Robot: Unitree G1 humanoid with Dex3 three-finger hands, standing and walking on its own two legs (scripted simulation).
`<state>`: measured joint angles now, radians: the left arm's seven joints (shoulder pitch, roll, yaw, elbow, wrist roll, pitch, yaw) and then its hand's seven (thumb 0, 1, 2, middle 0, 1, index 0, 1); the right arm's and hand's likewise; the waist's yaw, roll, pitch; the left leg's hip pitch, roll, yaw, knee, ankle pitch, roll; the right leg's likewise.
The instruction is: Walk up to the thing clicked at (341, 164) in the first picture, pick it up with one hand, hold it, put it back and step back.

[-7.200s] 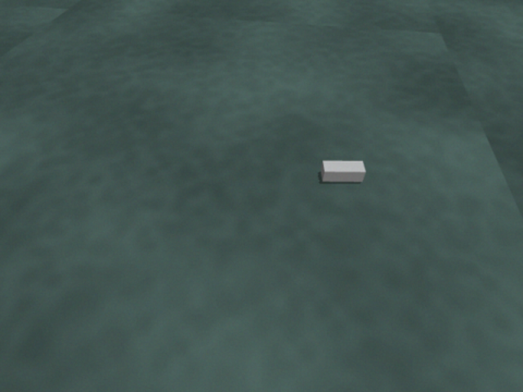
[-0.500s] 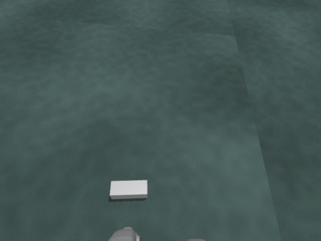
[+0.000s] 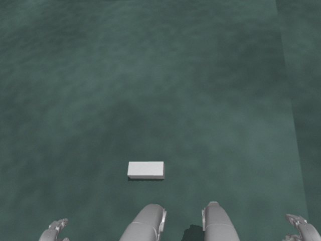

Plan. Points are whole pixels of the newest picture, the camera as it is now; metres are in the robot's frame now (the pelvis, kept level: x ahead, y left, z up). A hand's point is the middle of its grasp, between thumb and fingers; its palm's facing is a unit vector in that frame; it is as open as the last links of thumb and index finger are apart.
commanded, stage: walk up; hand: left
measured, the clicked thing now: (146, 170) +0.47 +0.22 -0.70
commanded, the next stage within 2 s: none
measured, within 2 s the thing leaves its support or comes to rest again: neither
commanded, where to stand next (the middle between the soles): +0.07 +0.06 m, yaw -2 degrees
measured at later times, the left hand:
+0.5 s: hand out of the picture -0.05 +0.38 -0.12, palm faces +0.05 -0.91 -0.41, open 7.4 cm
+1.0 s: hand out of the picture +0.10 +0.29 -0.08, palm faces -0.07 -0.88 -0.46, open 7.3 cm
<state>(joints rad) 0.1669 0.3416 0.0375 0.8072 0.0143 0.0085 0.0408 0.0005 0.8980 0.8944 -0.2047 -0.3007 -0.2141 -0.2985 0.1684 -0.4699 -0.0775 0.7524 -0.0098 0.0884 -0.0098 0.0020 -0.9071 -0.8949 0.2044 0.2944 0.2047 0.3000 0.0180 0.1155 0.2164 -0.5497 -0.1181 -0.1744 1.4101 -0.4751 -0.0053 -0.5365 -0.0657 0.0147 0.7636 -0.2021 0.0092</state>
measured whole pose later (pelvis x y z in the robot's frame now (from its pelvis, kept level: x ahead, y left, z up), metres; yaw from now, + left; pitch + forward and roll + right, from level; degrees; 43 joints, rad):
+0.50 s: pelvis -0.06 +0.07 +0.03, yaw +4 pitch -3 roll -1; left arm 0.32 0.48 0.11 0.95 0.03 0.03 -0.03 0.00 0.90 0.90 -0.20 -0.30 -0.21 -0.30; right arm 0.41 -0.38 -0.05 0.93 -0.03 -0.04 0.01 0.01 -0.90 -0.89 0.21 0.30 0.21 0.30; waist -0.03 -0.05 0.02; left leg -0.20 0.01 0.01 0.59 -0.41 0.02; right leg -0.59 0.07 0.12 1.22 -0.26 0.01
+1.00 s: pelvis +0.03 +0.02 +0.03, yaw -3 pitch -4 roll +0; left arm 0.31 0.38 0.02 0.86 0.00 -0.09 0.00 0.00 0.90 0.89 -0.20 -0.30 -0.21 -0.30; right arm 0.29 -0.42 -0.05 0.84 -0.01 0.00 0.03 0.01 -0.91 -0.89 0.21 0.29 0.21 0.30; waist 0.00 0.10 0.12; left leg -0.47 0.02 -0.05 1.05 -0.41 0.02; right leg -0.23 -0.01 0.00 0.57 -0.27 0.00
